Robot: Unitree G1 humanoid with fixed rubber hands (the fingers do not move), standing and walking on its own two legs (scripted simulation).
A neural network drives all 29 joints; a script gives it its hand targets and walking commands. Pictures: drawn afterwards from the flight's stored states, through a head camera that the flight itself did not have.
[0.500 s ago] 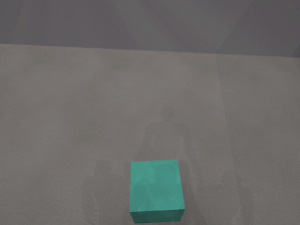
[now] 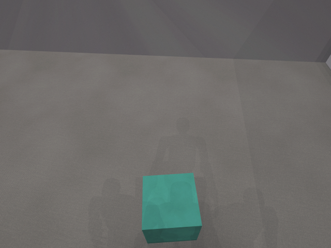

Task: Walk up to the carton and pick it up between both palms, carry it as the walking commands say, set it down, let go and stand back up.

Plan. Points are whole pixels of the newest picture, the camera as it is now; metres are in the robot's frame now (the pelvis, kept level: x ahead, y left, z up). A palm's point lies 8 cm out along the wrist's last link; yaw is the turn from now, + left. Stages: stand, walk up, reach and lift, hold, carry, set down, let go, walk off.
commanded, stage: stand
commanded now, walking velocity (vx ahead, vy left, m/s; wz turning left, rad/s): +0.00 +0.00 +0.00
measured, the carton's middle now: (170, 208) +0.45 +0.03 -0.64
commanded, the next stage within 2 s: reach and lift in 1.08 s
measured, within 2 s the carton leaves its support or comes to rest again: neither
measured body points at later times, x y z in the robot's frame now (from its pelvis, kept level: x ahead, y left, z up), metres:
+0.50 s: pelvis -0.01 +0.01 +0.00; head +0.00 +0.02 +0.45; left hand -0.02 +0.23 -0.16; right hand -0.05 -0.19 -0.16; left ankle -0.05 +0.14 -0.74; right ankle +0.01 -0.09 -0.74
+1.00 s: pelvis -0.01 +0.03 +0.00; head +0.00 +0.03 +0.45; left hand -0.04 +0.23 -0.16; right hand -0.05 -0.18 -0.16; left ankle -0.05 +0.14 -0.74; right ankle +0.01 -0.09 -0.74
